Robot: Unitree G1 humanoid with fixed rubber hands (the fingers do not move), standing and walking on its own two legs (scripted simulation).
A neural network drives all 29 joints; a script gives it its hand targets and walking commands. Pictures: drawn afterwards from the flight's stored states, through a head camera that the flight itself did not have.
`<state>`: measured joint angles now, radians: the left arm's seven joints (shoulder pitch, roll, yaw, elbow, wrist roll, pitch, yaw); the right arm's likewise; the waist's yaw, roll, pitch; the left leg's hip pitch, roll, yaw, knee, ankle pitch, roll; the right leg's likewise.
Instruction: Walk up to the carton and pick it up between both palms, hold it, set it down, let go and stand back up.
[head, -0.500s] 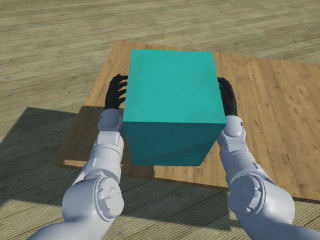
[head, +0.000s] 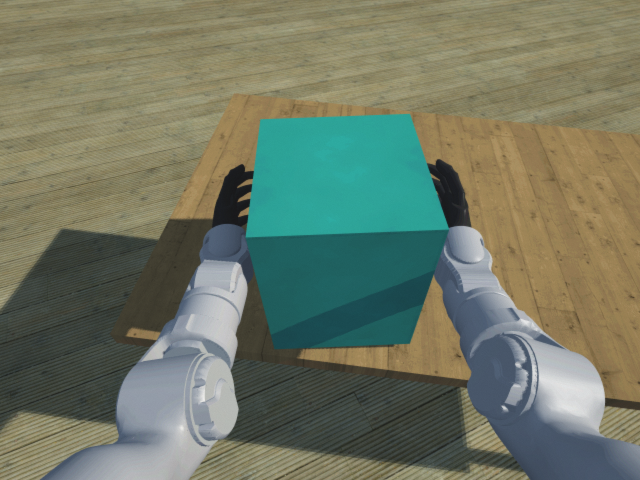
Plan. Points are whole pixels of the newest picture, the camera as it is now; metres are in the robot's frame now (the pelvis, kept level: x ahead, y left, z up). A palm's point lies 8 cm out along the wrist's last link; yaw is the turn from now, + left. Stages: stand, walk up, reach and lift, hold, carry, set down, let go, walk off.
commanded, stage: reach and lift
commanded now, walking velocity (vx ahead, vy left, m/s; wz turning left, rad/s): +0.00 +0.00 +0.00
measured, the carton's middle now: (338, 237) +0.43 +0.02 +0.07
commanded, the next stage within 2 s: none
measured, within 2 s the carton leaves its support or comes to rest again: neither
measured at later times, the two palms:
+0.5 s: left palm (211, 200) +0.40 +0.18 +0.15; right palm (458, 194) +0.42 -0.11 +0.17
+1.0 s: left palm (209, 183) +0.38 +0.17 +0.20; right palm (489, 195) +0.38 -0.13 +0.21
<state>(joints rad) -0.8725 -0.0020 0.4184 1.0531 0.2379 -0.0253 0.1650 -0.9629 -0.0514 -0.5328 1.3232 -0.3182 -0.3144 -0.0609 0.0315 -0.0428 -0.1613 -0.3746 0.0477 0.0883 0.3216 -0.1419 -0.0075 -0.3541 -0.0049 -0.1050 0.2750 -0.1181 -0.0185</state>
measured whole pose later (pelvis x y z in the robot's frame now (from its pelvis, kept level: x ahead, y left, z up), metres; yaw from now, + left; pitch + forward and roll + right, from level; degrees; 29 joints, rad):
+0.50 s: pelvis -0.01 +0.00 +0.00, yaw +1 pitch +4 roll -1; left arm -0.90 0.05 0.34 0.96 0.17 0.19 0.15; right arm -1.02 -0.06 -0.30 1.26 -0.05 -0.09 -0.10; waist 0.01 -0.04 -0.13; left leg -0.26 0.04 0.07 0.35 -0.16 -0.01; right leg -0.22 0.00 -0.10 0.28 -0.13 -0.01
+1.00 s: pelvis -0.03 +0.00 +0.00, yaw +1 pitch -2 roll +0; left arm -0.96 0.04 0.38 0.82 0.27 0.43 0.11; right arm -1.05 -0.04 -0.41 1.16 -0.10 0.07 -0.08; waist -0.03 -0.08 -0.07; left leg -0.14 0.03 0.08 0.29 -0.11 0.00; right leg -0.13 -0.02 -0.09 0.28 -0.11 -0.01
